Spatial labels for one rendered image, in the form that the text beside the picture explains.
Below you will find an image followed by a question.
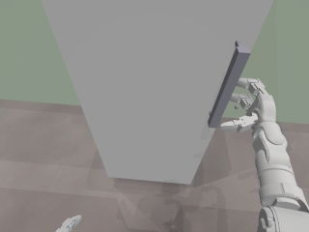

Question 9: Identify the robot right forearm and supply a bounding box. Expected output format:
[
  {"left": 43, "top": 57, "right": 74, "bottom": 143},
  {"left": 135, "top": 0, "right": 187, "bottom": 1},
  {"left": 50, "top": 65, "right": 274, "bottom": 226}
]
[{"left": 252, "top": 122, "right": 309, "bottom": 214}]

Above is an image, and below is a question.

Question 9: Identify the fridge door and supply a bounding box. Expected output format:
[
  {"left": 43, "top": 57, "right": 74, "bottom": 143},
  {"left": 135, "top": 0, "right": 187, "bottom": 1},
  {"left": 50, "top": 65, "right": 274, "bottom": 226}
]
[{"left": 41, "top": 0, "right": 274, "bottom": 185}]

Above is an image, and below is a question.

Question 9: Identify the robot right hand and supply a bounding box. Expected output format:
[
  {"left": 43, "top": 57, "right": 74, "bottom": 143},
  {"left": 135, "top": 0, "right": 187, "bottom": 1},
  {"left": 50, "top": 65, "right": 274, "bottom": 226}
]
[{"left": 219, "top": 77, "right": 276, "bottom": 133}]

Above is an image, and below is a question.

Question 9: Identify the right robot upper arm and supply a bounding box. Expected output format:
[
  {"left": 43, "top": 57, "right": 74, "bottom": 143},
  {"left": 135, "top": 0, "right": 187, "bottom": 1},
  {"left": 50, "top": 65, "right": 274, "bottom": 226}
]
[{"left": 257, "top": 205, "right": 309, "bottom": 232}]

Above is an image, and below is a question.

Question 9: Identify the robot left hand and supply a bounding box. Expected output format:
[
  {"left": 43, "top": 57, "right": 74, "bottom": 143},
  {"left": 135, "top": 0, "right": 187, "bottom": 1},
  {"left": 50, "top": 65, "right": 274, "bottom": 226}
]
[{"left": 55, "top": 215, "right": 82, "bottom": 232}]

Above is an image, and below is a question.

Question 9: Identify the handle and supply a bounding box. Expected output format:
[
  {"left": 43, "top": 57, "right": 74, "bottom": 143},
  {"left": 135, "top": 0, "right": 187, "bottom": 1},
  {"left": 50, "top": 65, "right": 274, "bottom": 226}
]
[{"left": 208, "top": 40, "right": 251, "bottom": 129}]

